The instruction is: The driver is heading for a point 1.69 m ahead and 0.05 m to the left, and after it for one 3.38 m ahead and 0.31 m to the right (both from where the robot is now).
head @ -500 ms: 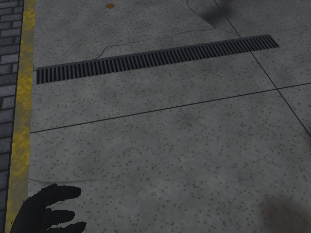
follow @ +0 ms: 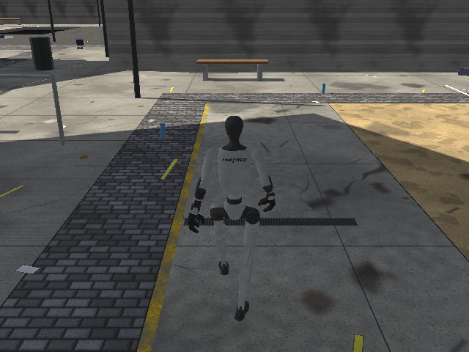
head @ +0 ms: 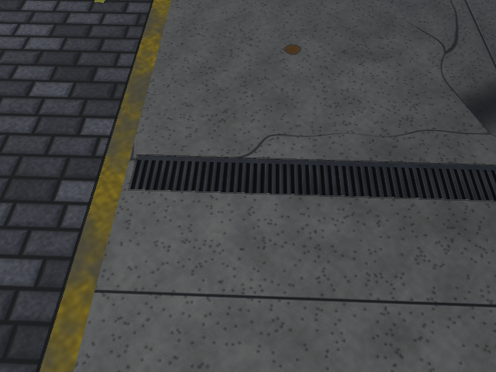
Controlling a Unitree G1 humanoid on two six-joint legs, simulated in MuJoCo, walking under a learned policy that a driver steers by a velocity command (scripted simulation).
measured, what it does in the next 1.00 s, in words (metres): walks ahead: left foot, then right foot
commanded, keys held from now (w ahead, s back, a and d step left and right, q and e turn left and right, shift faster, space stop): w+q+shift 0.16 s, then w+shift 0.48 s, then w+e+shift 0.04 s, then e+shift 0.32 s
